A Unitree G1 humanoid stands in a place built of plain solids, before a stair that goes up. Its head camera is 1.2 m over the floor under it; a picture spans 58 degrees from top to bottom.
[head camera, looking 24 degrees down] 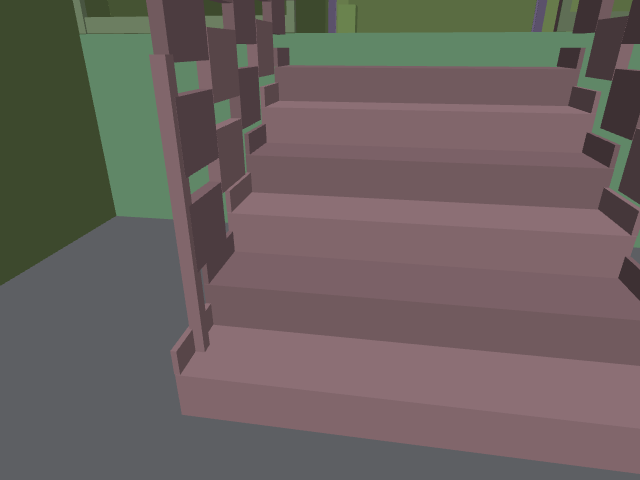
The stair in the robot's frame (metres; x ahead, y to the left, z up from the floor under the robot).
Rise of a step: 0.18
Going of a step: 0.30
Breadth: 1.62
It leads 9 degrees to the right of straight ahead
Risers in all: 7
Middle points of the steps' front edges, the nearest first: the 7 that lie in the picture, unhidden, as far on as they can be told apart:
1.03 -0.30 0.18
1.33 -0.35 0.37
1.62 -0.40 0.55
1.92 -0.44 0.73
2.22 -0.49 0.91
2.51 -0.54 1.10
2.81 -0.59 1.28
